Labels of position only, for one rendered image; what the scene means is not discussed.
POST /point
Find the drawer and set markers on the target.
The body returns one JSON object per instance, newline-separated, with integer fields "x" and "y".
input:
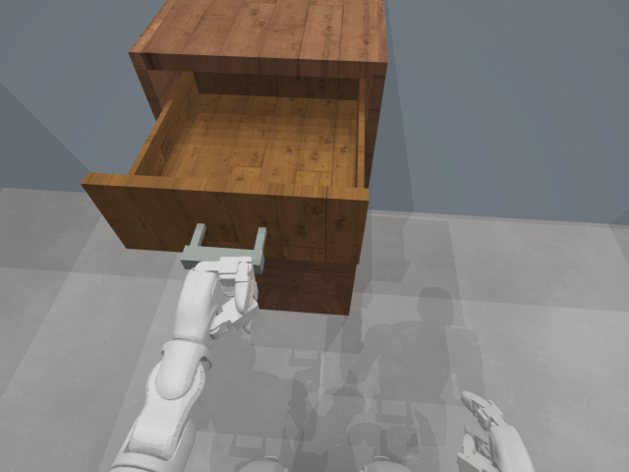
{"x": 242, "y": 151}

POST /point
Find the right robot shin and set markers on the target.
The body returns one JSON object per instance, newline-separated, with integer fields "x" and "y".
{"x": 379, "y": 458}

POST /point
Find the cabinet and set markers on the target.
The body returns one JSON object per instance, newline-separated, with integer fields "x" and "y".
{"x": 309, "y": 38}

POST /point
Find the left robot forearm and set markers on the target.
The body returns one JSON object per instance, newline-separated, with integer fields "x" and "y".
{"x": 178, "y": 387}

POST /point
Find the left robot shin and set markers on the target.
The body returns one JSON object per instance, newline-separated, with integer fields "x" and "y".
{"x": 272, "y": 458}

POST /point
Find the robot shin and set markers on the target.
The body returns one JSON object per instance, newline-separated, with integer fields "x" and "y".
{"x": 379, "y": 458}
{"x": 272, "y": 458}

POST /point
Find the robot left hand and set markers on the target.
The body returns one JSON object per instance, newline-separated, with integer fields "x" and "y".
{"x": 202, "y": 296}

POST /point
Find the robot right hand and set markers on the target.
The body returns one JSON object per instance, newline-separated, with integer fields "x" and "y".
{"x": 502, "y": 450}

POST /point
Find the handle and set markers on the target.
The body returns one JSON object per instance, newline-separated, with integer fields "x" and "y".
{"x": 194, "y": 254}

